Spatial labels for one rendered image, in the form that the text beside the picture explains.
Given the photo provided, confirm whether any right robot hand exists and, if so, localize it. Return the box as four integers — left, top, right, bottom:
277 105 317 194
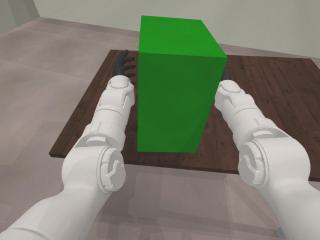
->
220 64 231 82

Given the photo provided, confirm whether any robot left upper arm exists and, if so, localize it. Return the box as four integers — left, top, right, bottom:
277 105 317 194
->
0 145 126 240

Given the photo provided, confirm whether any robot right forearm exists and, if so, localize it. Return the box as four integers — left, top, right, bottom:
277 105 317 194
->
214 80 311 176

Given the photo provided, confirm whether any table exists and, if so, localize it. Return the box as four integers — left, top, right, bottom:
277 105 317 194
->
48 49 320 239

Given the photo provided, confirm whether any robot right upper arm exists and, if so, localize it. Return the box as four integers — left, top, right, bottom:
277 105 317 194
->
237 137 320 240

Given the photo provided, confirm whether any left robot hand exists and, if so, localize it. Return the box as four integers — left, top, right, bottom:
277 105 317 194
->
111 49 136 85

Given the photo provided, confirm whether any robot left forearm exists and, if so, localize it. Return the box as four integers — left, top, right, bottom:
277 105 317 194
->
61 75 135 182

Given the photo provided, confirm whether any carton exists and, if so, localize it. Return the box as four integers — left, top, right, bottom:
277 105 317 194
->
137 15 228 153

